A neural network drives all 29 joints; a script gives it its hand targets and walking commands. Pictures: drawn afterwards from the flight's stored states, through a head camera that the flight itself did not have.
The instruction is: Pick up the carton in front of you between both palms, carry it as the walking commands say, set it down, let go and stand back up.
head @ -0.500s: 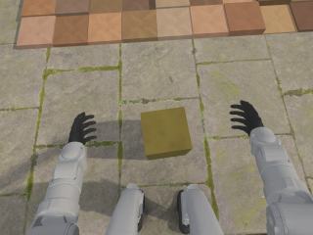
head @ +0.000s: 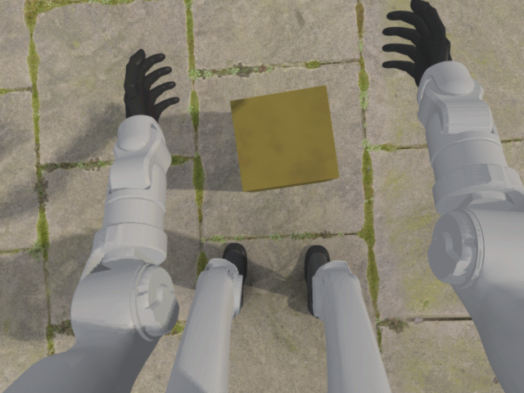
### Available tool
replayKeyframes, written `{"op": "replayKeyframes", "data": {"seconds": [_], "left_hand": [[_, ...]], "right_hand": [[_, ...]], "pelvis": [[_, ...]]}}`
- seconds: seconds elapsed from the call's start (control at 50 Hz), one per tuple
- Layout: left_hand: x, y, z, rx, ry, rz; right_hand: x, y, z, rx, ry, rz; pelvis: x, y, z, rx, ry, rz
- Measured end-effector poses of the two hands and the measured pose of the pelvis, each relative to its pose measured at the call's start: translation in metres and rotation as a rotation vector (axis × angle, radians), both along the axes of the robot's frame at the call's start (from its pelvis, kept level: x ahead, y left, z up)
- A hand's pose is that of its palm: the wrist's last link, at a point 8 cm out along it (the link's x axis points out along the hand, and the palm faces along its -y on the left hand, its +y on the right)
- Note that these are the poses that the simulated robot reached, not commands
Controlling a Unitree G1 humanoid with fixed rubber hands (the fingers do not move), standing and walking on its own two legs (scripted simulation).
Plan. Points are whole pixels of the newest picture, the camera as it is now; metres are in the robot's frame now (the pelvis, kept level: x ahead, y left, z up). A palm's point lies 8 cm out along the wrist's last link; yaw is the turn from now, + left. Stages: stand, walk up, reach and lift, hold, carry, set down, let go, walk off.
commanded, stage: reach and lift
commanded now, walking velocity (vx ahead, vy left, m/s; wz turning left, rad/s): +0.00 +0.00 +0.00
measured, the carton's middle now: (283, 147) +0.49 -0.01 -0.51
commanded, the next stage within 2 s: none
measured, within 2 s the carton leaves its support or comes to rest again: leaves its support in 1.52 s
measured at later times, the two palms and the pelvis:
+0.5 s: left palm (190, 148) +0.46 +0.19 -0.36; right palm (374, 124) +0.51 -0.19 -0.36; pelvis -0.04 +0.01 -0.20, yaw +2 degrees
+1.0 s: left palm (202, 147) +0.48 +0.19 -0.43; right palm (354, 131) +0.51 -0.17 -0.44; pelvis -0.04 +0.01 -0.26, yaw +2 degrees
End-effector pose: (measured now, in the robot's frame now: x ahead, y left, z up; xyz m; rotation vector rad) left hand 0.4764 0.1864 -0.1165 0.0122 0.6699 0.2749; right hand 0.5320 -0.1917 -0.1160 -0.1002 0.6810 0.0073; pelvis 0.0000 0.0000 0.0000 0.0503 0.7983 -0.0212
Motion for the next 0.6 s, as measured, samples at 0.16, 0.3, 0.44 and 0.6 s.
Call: {"op": "replayKeyframes", "data": {"seconds": [0.16,0.3,0.44,0.6], "left_hand": [[-0.007,0.004,-0.085,-0.003,0.044,-0.004],[-0.012,0.007,-0.167,-0.005,0.041,-0.021],[-0.013,0.007,-0.222,-0.012,0.029,-0.021],[-0.012,0.001,-0.273,-0.025,0.068,-0.032]], "right_hand": [[-0.015,0.004,-0.091,-0.004,0.041,-0.032],[-0.026,0.0,-0.175,-0.022,0.024,-0.043],[-0.024,-0.001,-0.226,-0.021,0.001,-0.048],[-0.024,0.006,-0.275,-0.015,0.046,-0.052]], "pelvis": [[0.009,0.003,-0.054,0.008,0.11,0.014],[-0.005,0.009,-0.123,0.009,0.11,0.022],[-0.027,0.012,-0.184,0.008,0.027,0.025],[-0.045,0.013,-0.226,0.006,-0.063,0.028]]}}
